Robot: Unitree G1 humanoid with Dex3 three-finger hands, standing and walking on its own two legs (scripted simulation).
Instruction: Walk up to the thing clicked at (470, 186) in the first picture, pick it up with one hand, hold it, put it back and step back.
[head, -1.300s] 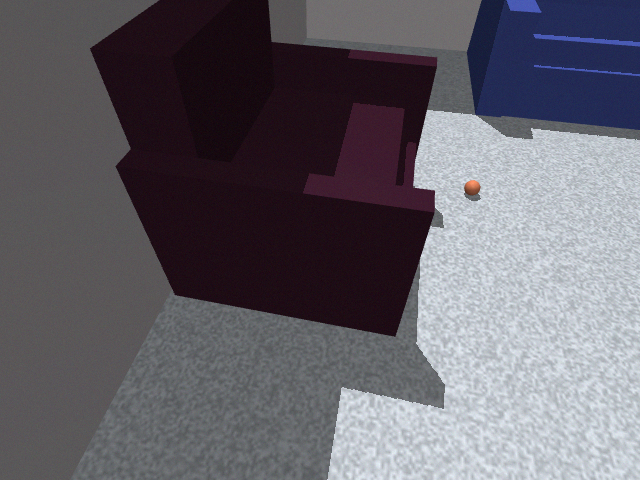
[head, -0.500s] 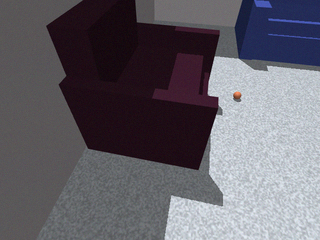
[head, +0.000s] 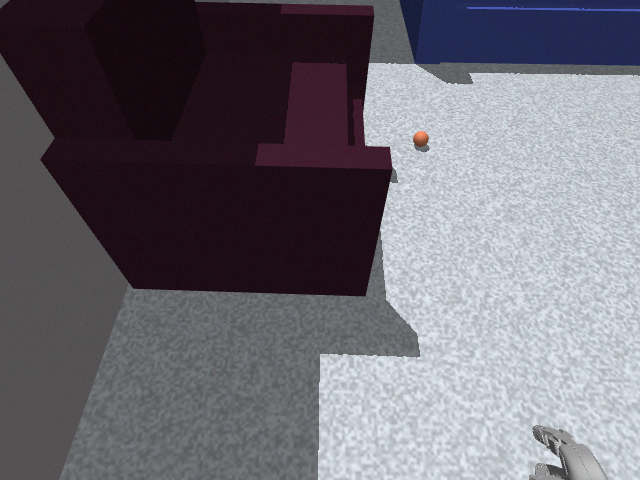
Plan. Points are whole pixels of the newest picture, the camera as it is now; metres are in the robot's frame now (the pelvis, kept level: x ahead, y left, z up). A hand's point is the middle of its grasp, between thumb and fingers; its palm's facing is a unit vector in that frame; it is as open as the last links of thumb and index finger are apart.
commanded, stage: walk up
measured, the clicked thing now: (420, 138) +1.64 -0.44 -0.74
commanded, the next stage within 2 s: stand in 1.98 s
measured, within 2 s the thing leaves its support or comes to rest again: neither
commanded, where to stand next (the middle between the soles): +0.05 -0.02 m, yaw -51 degrees
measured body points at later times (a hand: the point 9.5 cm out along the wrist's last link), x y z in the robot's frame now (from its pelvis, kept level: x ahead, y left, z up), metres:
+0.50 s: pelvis -0.02 +0.02 -0.02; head +0.02 -0.01 +0.43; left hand +0.24 +0.26 -0.11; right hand -0.13 -0.30 -0.13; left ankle +0.00 +0.13 -0.74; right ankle -0.05 -0.09 -0.74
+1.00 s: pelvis +0.01 +0.04 -0.02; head +0.06 +0.03 +0.43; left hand +0.30 +0.21 -0.14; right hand -0.13 -0.26 -0.10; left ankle +0.12 +0.10 -0.74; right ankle -0.08 -0.06 -0.68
